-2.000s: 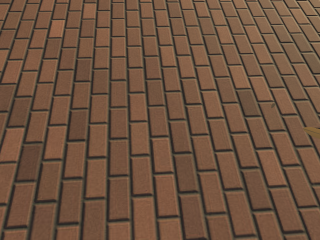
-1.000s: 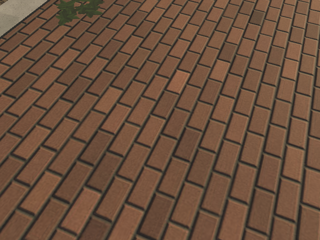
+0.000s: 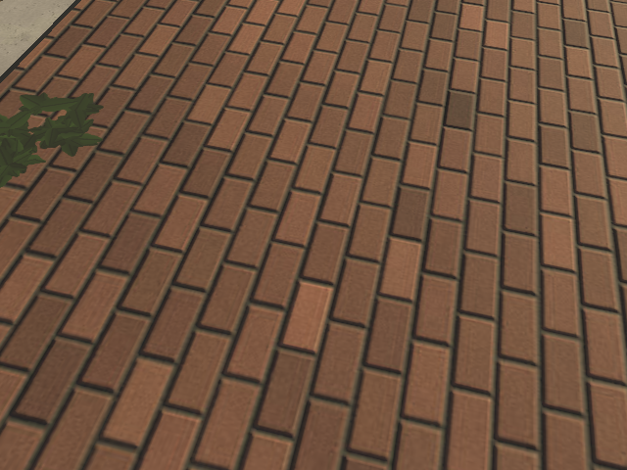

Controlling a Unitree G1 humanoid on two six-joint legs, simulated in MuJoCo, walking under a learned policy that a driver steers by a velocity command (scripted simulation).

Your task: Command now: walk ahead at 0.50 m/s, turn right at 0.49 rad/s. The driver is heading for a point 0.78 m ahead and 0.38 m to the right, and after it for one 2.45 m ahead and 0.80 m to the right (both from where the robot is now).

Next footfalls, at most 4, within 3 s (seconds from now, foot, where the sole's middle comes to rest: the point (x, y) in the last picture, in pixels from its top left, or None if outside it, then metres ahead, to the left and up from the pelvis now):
0.34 right None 0.33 -0.16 -0.78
0.82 left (341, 390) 0.66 -0.07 -0.78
1.34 right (506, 370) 0.71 -0.46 -0.78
1.82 left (417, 315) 0.86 -0.27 -0.78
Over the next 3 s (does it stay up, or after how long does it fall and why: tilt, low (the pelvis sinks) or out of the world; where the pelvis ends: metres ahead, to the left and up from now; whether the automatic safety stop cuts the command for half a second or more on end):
stays up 0.78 -0.31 0.00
